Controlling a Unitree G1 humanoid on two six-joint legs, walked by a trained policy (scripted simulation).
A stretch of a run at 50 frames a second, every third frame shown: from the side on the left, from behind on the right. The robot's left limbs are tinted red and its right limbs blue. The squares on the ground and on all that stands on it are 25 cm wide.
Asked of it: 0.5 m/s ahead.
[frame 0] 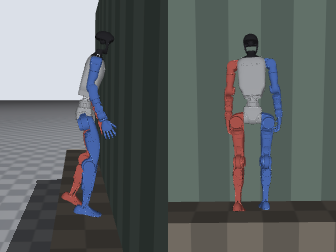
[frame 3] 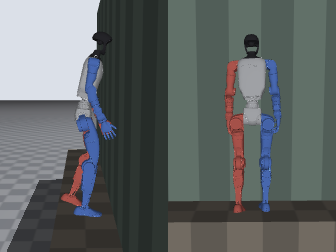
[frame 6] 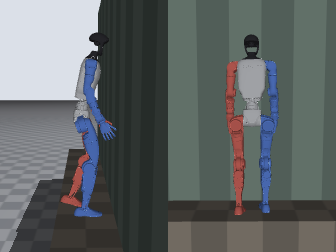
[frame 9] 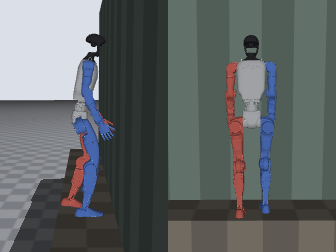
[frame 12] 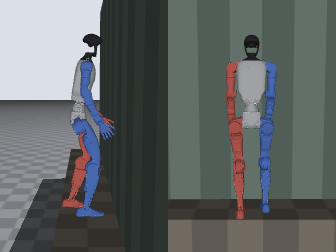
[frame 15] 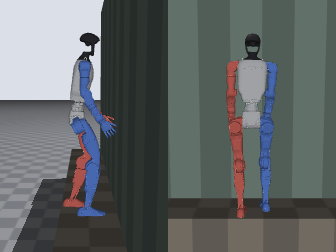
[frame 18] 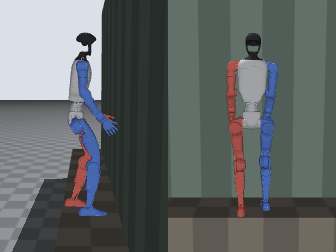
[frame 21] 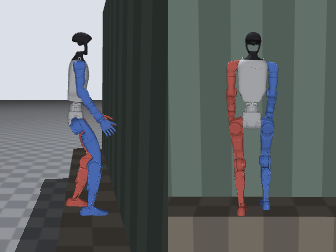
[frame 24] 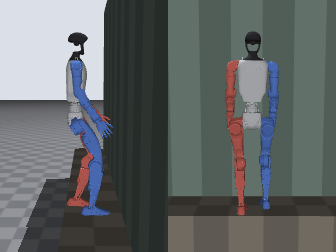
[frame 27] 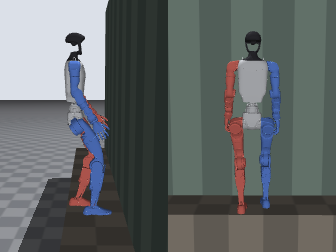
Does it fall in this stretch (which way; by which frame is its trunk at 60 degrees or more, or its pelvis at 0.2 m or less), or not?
no
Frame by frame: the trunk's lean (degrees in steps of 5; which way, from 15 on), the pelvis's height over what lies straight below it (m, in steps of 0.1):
0: 20 forward, 0.8
3: 15 forward, 0.8
6: 15 forward, 0.8
9: 15 forward, 0.8
12: 10, 0.8
15: 10, 0.8
18: 10, 0.8
21: 5, 0.8
24: 0, 0.8
27: 0, 0.8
